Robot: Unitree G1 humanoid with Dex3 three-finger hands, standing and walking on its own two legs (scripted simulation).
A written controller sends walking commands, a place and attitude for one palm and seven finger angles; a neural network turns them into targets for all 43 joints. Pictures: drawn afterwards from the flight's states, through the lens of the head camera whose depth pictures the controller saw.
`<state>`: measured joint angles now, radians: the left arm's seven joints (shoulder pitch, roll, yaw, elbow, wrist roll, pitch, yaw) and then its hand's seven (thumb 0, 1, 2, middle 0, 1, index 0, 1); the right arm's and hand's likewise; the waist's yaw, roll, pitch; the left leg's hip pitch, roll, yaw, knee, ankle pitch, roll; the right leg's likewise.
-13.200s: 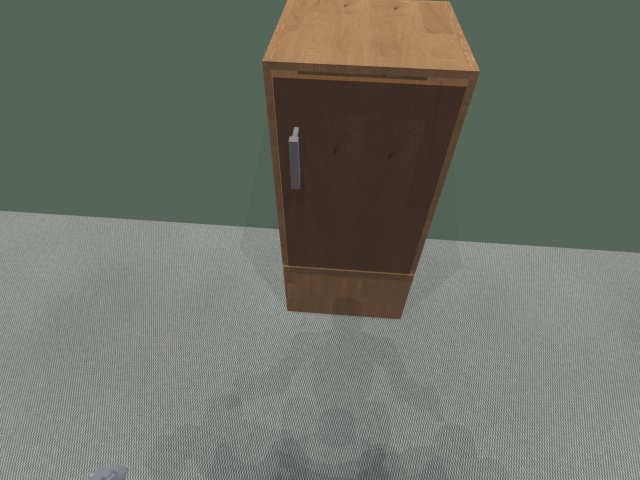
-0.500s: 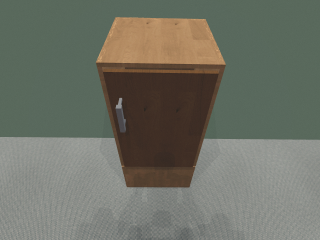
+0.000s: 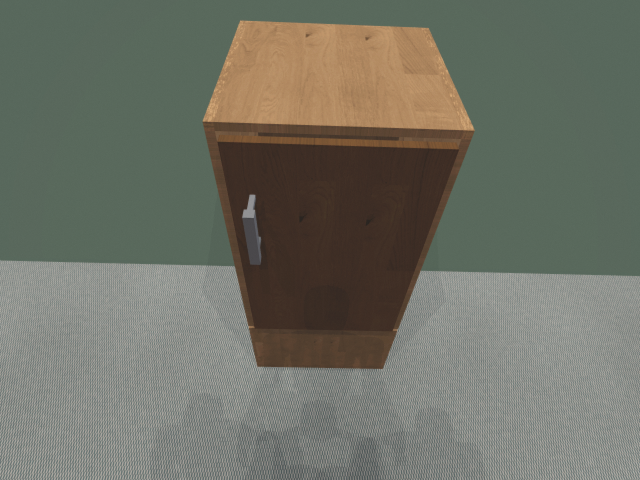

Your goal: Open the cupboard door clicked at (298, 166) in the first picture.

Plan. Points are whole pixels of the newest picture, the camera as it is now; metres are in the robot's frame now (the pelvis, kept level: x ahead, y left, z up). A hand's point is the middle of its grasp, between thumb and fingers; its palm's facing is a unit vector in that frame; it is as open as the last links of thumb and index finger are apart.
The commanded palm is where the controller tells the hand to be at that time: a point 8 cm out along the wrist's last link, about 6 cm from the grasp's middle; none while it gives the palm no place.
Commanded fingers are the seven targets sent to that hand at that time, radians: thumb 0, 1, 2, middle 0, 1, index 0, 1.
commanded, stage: come to a stop and stand still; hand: left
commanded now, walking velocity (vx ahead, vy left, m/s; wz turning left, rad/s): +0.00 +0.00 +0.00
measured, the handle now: (253, 230) +0.52 +0.15 -0.05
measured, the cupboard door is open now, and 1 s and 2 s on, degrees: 0 0 0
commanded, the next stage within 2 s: look again from close up in 0.46 s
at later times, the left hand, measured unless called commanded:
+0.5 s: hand out of the picture +0.03 +0.17 -0.18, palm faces +0.01 -0.98 -0.18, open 7.4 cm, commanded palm none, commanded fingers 0.00 0.90 0.90 -0.20 -0.30 -0.20 -0.30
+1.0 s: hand out of the picture +0.01 +0.15 -0.18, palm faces +0.02 -0.99 -0.16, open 7.4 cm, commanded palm none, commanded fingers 0.00 0.90 0.90 -0.20 -0.30 -0.20 -0.30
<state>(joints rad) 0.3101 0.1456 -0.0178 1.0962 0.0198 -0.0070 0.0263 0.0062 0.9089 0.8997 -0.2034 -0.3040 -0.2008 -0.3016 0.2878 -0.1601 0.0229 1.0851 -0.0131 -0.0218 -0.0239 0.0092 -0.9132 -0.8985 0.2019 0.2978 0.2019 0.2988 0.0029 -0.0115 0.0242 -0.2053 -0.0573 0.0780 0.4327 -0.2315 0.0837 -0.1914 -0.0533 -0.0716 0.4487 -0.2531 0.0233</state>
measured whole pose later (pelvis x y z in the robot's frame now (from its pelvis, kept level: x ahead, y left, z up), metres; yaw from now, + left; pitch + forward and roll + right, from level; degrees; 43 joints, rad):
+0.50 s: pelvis +0.02 +0.00 +0.00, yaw +0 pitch +0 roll +0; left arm 0.27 0.16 -0.01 1.11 0.02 -0.01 0.04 0.01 0.91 0.90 -0.20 -0.30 -0.20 -0.30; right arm 0.27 -0.15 0.02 1.13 -0.01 -0.03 -0.04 0.01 -0.92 -0.90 0.20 0.30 0.20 0.30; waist 0.00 -0.02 0.03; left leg -0.15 -0.06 0.08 0.43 -0.27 0.08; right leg -0.14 -0.05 -0.07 0.45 -0.29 0.03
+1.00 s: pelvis +0.03 -0.01 +0.00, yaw +0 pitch -1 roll +0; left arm 0.30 0.14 -0.01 1.12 0.02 -0.01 0.03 0.00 0.91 0.90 -0.20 -0.30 -0.20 -0.30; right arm 0.28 -0.14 0.02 1.15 -0.01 -0.03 -0.04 0.01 -0.91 -0.90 0.20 0.30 0.20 0.30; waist 0.00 -0.02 0.02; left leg -0.14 -0.05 0.07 0.42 -0.27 0.06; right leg -0.13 -0.04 -0.08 0.43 -0.29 0.01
